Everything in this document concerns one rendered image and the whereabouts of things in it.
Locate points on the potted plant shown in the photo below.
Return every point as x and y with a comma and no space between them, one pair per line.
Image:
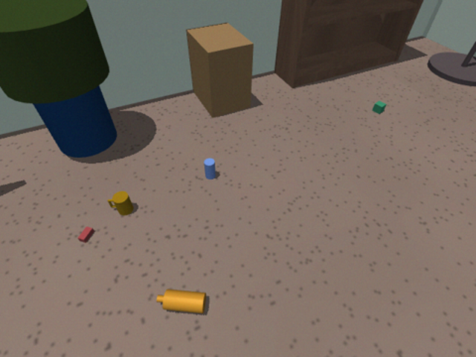
51,56

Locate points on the coat stand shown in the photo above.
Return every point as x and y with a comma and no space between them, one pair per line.
455,67

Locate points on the bookshelf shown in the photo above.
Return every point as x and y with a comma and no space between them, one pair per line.
320,39

